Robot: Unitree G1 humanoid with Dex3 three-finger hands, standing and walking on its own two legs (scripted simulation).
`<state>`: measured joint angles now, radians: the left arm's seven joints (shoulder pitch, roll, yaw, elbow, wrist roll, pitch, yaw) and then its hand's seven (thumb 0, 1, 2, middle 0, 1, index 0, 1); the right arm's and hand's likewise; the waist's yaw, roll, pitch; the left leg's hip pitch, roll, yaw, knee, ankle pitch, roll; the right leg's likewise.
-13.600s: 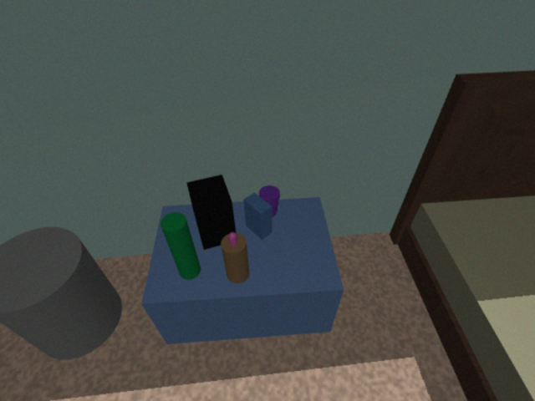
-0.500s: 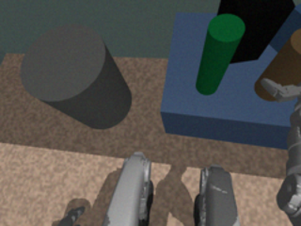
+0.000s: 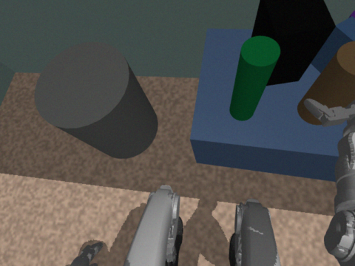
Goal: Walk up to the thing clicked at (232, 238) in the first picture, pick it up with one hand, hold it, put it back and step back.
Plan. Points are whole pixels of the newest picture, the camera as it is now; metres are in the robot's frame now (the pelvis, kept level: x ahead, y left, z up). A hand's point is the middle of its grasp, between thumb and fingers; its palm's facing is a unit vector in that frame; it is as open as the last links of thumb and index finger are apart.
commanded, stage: lift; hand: right
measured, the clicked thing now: (340, 82) +0.50 -0.23 +0.03
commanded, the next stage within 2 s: hold in 1.86 s
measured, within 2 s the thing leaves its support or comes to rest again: neither
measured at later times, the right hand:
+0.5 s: hand (343, 93) +0.48 -0.23 +0.03, palm faces +0.25 +0.97 -0.05, open 10.5 cm
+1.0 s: hand out of the picture +0.42 -0.20 +0.15, palm faces +0.26 +0.97 -0.04, open 10.5 cm
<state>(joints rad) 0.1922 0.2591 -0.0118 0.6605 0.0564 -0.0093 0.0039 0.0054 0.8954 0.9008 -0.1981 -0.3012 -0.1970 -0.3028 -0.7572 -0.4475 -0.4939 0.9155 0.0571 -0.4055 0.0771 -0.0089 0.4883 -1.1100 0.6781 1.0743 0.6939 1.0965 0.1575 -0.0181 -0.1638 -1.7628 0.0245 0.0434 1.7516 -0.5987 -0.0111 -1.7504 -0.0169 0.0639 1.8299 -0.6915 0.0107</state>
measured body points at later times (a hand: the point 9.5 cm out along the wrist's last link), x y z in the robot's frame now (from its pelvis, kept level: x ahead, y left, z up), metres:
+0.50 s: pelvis +0.01 +0.00 +0.04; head +0.19 -0.03 +0.45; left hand +0.09 +0.26 -0.09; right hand +0.46 -0.28 +0.04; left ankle +0.08 +0.13 -0.48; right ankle +0.05 -0.12 -0.48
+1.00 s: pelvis +0.03 +0.00 +0.14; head +0.15 -0.02 +0.58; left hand +0.14 +0.26 +0.03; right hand +0.40 -0.25 +0.16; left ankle +0.08 +0.13 -0.48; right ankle +0.05 -0.12 -0.48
